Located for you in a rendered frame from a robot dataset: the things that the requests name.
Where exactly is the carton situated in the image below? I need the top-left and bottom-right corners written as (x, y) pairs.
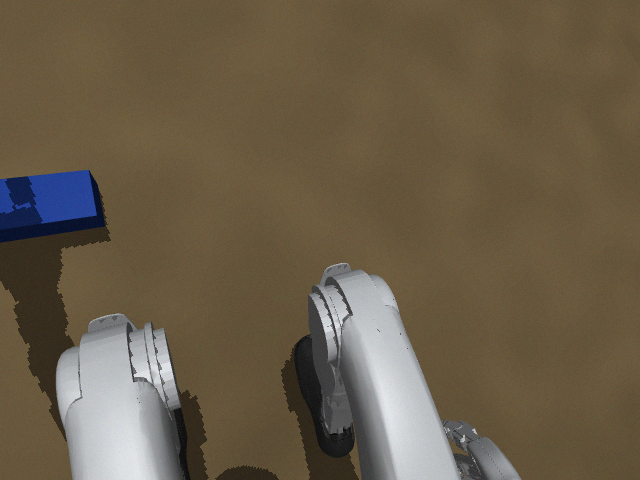
top-left (0, 170), bottom-right (105, 243)

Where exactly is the left robot foot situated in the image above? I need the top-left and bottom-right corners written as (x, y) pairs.
top-left (174, 408), bottom-right (191, 480)

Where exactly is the right robot hand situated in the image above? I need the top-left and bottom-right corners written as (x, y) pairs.
top-left (441, 420), bottom-right (521, 480)

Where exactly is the right robot foot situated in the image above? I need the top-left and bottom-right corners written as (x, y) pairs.
top-left (294, 334), bottom-right (355, 458)

